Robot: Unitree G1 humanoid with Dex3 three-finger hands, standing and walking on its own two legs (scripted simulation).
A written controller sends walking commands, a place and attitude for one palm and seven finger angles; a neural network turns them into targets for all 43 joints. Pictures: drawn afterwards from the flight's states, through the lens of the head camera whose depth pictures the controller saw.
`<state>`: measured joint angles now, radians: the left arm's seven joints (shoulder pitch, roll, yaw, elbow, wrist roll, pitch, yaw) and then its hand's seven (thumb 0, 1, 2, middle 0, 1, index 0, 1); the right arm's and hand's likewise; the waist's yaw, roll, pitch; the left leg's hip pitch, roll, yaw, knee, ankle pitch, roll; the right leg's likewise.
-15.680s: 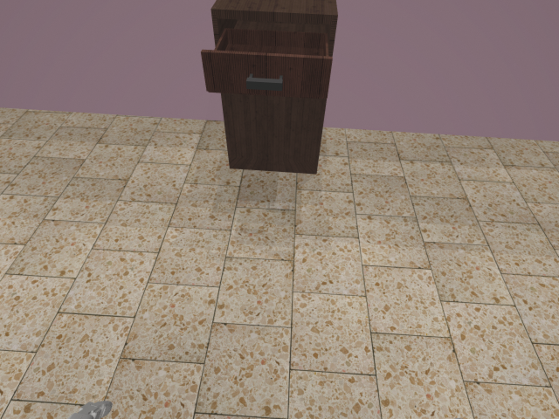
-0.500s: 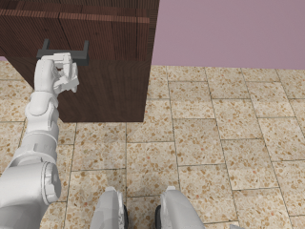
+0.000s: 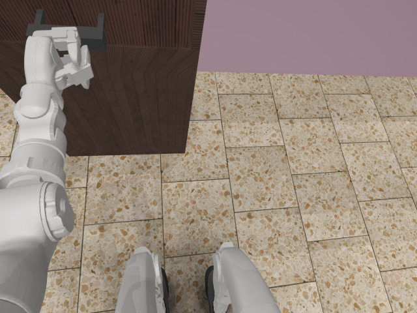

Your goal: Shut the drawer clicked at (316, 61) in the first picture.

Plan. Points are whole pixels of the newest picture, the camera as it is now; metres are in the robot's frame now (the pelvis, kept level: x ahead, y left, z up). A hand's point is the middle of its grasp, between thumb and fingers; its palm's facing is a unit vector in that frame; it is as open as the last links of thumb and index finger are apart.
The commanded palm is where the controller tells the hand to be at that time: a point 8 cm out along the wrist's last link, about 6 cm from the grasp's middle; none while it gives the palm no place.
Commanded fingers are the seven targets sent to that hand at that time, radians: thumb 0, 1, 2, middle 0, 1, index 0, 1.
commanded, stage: push the drawer shut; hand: left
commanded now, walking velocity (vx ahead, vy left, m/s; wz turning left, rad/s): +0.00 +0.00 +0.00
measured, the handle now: (70, 27) +0.63 +0.20 +0.06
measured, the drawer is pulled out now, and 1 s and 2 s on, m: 0.00 0.00 0.00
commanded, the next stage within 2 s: pull the fist back off the drawer in 0.10 s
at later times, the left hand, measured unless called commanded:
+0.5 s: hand (81, 63) +0.55 +0.17 +0.05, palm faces -0.02 -1.00 -0.06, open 3.3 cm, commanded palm +0.55 +0.19 +0.06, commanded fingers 0.00 0.90 0.90 -1.40 -1.60 -1.40 -1.60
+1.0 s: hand (79, 68) +0.54 +0.18 +0.06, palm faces +0.01 -1.00 -0.04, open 3.3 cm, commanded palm +0.50 +0.21 +0.07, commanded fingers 0.00 0.90 0.90 -1.40 -1.60 -1.40 -1.60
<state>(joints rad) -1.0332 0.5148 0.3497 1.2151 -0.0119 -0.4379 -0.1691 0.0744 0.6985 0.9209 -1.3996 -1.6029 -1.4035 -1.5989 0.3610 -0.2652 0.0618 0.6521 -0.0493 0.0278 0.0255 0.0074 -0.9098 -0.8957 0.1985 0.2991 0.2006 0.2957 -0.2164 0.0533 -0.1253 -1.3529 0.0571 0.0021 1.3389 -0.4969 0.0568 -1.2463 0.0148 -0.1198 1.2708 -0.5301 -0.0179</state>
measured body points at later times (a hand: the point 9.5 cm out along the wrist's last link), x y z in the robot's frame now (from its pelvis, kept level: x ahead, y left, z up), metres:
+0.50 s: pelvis -0.02 +0.00 -0.01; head +0.16 +0.04 +0.40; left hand +0.54 +0.23 +0.06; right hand -0.02 -0.27 -0.10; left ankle +0.06 +0.09 -0.60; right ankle +0.03 -0.12 -0.60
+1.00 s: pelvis +0.03 +0.00 +0.02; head +0.19 +0.03 +0.44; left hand +0.53 +0.23 +0.06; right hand +0.05 -0.26 -0.09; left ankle +0.06 +0.09 -0.60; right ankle +0.03 -0.12 -0.60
